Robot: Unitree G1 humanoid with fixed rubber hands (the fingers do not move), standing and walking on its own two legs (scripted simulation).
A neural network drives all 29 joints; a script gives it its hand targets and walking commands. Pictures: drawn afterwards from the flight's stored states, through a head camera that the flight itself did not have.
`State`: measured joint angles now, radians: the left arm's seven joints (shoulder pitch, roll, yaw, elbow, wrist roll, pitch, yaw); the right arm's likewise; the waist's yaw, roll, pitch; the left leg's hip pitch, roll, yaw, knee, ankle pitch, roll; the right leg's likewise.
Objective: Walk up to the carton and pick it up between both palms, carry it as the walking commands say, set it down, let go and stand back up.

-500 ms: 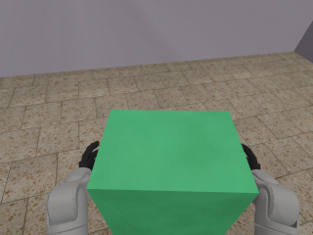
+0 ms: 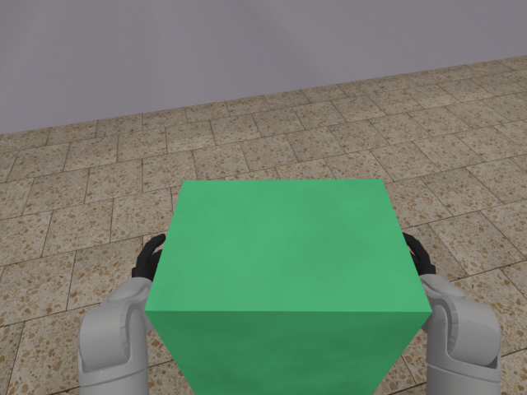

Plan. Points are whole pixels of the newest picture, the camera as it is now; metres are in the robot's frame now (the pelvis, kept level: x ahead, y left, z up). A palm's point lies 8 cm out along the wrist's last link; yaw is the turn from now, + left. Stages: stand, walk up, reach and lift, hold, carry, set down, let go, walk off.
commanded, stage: carry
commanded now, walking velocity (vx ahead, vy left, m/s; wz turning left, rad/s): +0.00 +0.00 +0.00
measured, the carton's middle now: (282, 295) +0.27 +0.01 +0.02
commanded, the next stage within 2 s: none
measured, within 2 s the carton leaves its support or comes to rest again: neither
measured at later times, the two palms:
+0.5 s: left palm (185, 314) +0.21 +0.13 +0.07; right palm (480, 329) +0.20 -0.24 +0.07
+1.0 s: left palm (163, 315) +0.21 +0.17 +0.06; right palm (445, 321) +0.22 -0.21 +0.06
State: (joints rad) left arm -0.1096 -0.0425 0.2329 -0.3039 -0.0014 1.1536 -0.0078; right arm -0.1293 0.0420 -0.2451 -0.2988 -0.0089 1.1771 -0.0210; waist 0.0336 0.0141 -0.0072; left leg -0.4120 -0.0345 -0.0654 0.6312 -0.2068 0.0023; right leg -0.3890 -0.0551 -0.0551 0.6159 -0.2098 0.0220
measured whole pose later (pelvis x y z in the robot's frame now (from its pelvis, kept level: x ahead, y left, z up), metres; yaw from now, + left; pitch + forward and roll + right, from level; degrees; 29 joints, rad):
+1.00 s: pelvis -0.04 -0.02 +0.00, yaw +1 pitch +1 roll -1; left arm -0.08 -0.03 0.21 -0.16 0.05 1.03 -0.04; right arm -0.10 0.03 -0.22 -0.12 -0.03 1.02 0.01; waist -0.01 0.01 -0.08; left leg -0.44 0.01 -0.05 0.58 -0.16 -0.02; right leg -0.39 0.00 -0.08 0.58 -0.21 -0.03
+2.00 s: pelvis +0.00 -0.04 +0.01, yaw +0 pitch +1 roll +0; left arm -0.09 -0.04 0.22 -0.10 0.06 0.95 -0.05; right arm -0.09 0.02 -0.21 -0.09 -0.04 0.95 0.02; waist 0.00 0.03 -0.06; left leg -0.37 0.02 -0.04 0.55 -0.20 -0.04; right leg -0.33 0.01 -0.07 0.58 -0.28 -0.04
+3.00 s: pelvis +0.01 -0.04 +0.01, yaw +0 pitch +1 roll +0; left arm -0.10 -0.01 0.20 -0.08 0.05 0.88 -0.07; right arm -0.07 0.04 -0.21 -0.07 -0.05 0.86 0.02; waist 0.00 0.01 -0.05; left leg -0.36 0.02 -0.05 0.56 -0.22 -0.04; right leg -0.32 0.01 -0.07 0.59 -0.28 -0.05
